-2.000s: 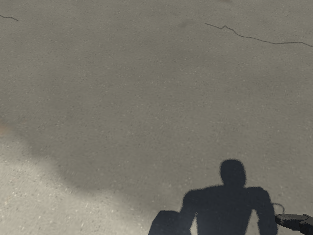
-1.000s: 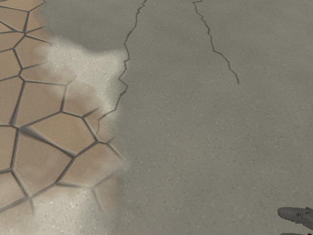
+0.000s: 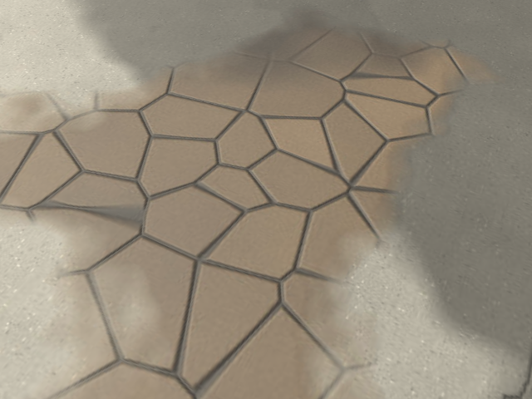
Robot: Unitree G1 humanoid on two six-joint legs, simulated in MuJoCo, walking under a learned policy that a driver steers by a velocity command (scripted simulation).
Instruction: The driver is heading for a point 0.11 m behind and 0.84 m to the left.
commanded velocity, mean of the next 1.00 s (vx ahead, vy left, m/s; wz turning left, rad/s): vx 0.54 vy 0.00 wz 0.73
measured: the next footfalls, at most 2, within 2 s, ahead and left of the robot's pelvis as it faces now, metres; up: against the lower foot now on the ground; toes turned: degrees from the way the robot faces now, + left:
right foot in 0.34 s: +0.56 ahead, -0.08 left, +0.00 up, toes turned +12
left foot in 0.74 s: +0.43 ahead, +0.15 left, +0.00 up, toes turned +33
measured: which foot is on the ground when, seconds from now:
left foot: down 0.00-0.32, up 0.34-0.72, down 0.74-1.00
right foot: up 0.00-0.32, down 0.34-0.74, up 0.76-1.00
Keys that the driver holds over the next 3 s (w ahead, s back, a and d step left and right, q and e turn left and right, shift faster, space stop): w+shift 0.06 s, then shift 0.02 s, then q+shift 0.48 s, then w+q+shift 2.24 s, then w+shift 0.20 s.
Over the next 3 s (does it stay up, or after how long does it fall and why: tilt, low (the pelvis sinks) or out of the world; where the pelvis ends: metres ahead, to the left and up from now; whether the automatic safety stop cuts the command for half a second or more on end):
stays up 0.44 1.68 -0.01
